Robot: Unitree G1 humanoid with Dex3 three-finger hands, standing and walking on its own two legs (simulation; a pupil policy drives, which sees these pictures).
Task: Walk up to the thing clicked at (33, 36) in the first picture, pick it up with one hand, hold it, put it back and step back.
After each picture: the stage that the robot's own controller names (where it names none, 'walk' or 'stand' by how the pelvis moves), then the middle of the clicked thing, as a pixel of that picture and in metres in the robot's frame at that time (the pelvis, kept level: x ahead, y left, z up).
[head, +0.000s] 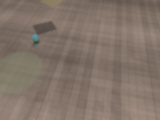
stand; (36, 40) +1.43 +0.52 -0.72
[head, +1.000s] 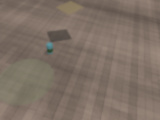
walk; (49, 48) +1.32 +0.24 -0.70
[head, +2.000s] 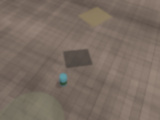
walk; (63, 79) +0.78 +0.13 -0.70
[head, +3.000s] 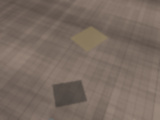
walk; out of the picture +0.42 +0.18 -0.70
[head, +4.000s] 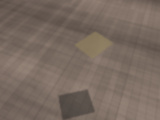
stand; out of the picture +0.33 +0.15 -0.71
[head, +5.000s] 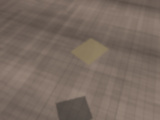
stand; out of the picture +0.31 +0.15 -0.72
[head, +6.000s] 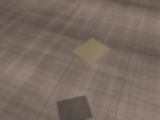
stand; out of the picture +0.33 +0.15 -0.73
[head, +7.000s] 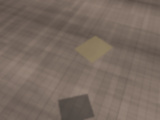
stand; out of the picture +0.32 +0.14 -0.73
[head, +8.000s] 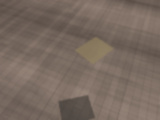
stand; out of the picture +0.32 +0.14 -0.73
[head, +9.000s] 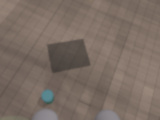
go down; (48, 97) +0.37 +0.15 -0.51
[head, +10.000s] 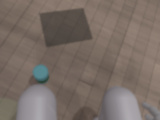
go down; (41, 74) +0.41 +0.17 -0.32
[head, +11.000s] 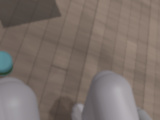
close in; (2, 64) +0.40 +0.21 -0.24
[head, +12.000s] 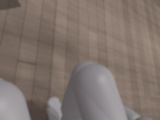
close; out of the picture +0.40 +0.23 -0.22
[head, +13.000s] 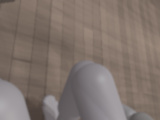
lift; out of the picture +0.40 +0.23 -0.22
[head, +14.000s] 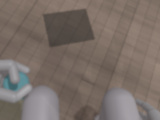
lift; (18, 86) +0.31 +0.22 -0.09
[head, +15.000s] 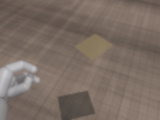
go down; out of the picture +0.37 +0.23 -0.70
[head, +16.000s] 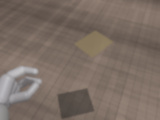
go down; out of the picture +0.37 +0.22 -0.71
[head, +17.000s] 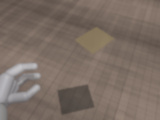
stand; out of the picture +0.39 +0.20 -0.70
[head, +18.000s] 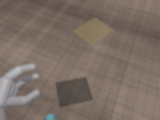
stand; out of the picture +0.40 +0.18 -0.68
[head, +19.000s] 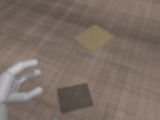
crouch; out of the picture +0.40 +0.17 -0.69
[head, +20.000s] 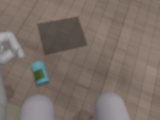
crouch; (40, 73) +0.46 +0.17 -0.42
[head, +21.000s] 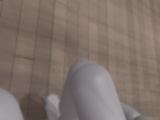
lower; out of the picture +0.45 +0.23 -0.26
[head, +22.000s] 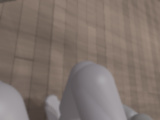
lower; out of the picture +0.46 +0.23 -0.25
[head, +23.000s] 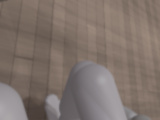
lower; out of the picture +0.46 +0.23 -0.25
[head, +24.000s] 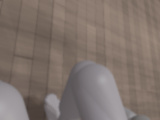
lower; out of the picture +0.47 +0.23 -0.25
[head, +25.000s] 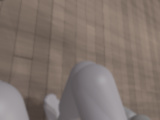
loosen; out of the picture +0.47 +0.23 -0.25
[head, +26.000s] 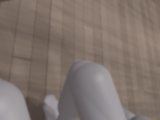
withdraw; out of the picture +0.47 +0.22 -0.25
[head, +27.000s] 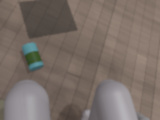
walk; (32, 56) +0.48 +0.18 -0.32
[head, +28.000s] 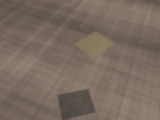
stand; out of the picture +0.40 +0.10 -0.68
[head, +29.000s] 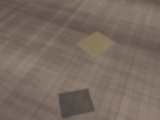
stand; out of the picture +0.42 +0.12 -0.69
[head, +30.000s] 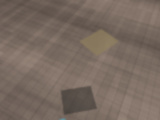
stand; out of the picture +0.42 +0.12 -0.71
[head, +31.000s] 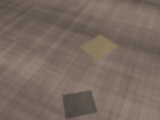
walk; out of the picture +0.43 +0.13 -0.75
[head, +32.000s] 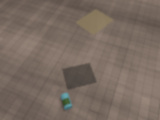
walk; (66, 101) +0.55 +0.13 -0.74
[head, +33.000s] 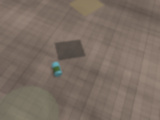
walk; (56, 69) +0.81 +0.15 -0.73
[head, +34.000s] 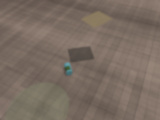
stand; (68, 69) +1.04 +0.17 -0.73
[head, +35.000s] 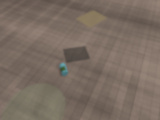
stand; (63, 69) +1.03 +0.17 -0.75
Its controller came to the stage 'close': yes
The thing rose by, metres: 0.27
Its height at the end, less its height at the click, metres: -0.02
